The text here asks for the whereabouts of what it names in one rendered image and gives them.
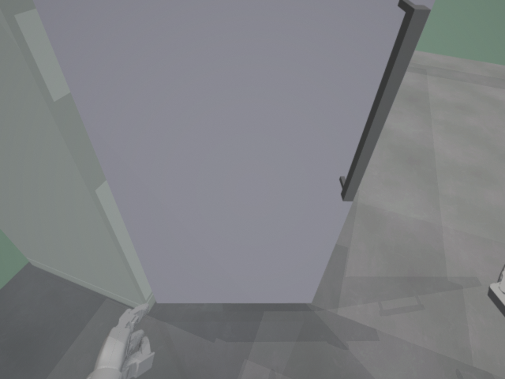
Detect robot right hand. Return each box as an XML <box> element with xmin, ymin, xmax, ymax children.
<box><xmin>488</xmin><ymin>265</ymin><xmax>505</xmax><ymax>316</ymax></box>

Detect robot left hand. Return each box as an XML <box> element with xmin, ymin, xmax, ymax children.
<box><xmin>94</xmin><ymin>303</ymin><xmax>155</xmax><ymax>379</ymax></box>

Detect handle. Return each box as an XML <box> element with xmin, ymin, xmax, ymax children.
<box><xmin>339</xmin><ymin>0</ymin><xmax>431</xmax><ymax>201</ymax></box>

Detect fridge door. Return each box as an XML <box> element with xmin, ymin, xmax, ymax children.
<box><xmin>33</xmin><ymin>0</ymin><xmax>435</xmax><ymax>303</ymax></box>

